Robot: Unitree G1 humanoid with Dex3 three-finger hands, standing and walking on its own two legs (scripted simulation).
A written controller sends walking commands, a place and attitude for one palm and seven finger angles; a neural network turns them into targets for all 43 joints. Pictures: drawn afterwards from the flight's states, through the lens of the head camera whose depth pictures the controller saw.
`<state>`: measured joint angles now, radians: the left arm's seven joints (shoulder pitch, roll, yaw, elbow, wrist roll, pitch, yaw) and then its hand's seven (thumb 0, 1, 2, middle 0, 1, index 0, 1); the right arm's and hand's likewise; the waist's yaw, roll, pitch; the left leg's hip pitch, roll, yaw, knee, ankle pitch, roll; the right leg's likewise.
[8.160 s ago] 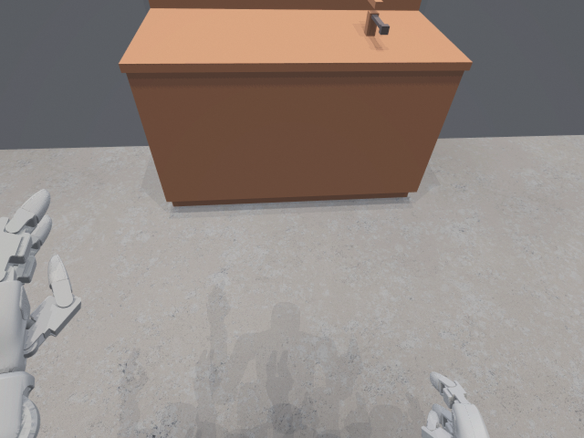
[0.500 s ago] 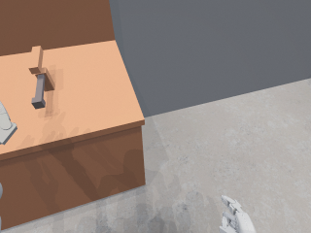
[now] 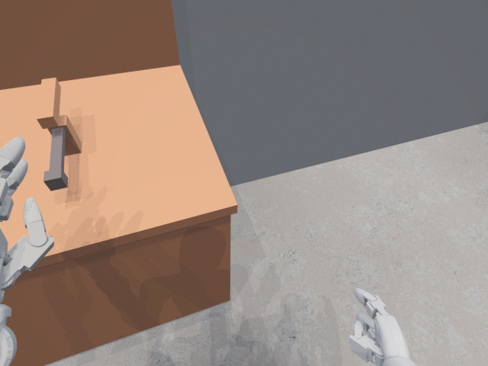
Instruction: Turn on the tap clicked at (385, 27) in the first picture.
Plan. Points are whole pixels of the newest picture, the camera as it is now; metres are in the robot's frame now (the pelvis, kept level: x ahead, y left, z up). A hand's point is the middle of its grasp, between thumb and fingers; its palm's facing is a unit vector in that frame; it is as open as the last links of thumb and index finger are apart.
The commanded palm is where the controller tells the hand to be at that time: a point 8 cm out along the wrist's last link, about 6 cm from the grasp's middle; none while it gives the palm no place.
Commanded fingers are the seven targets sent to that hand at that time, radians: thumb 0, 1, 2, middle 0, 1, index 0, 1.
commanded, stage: shuffle to correct the standing spot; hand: left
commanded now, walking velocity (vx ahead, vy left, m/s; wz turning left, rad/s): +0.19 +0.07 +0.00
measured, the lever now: (56, 179) +0.40 +0.37 +0.05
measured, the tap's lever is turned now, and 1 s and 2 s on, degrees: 0 0 0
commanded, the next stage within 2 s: come to a stop and stand still in 0.34 s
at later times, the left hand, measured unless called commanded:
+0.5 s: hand (66, 204) +0.26 +0.24 +0.18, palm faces +0.37 -0.82 -0.43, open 7.4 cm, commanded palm +0.20 +0.28 +0.19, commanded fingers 0.00 0.90 0.90 -0.20 -0.30 -0.20 -0.30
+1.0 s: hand (38, 178) +0.30 +0.29 +0.18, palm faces +0.43 -0.84 -0.33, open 7.4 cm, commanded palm +0.24 +0.32 +0.19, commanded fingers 0.00 0.90 0.90 -0.20 -0.30 -0.20 -0.30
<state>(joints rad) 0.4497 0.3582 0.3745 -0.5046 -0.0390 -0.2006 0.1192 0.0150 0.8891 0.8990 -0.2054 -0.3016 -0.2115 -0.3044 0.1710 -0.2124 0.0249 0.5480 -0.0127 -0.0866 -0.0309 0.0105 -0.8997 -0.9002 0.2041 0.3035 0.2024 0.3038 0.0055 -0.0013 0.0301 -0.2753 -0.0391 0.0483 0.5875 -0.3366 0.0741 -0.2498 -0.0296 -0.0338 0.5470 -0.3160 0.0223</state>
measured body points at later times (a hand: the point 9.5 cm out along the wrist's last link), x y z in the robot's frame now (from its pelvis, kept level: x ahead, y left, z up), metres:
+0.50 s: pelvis +0.04 +0.01 -0.01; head +0.05 +0.00 +0.44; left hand +0.24 +0.28 +0.20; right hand +0.20 -0.22 -0.09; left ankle -0.02 +0.07 -0.73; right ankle +0.07 -0.08 -0.73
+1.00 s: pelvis +0.08 +0.04 +0.01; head +0.09 +0.05 +0.46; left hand +0.27 +0.34 +0.19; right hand +0.27 -0.17 -0.06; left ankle +0.10 +0.15 -0.73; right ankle +0.08 -0.07 -0.73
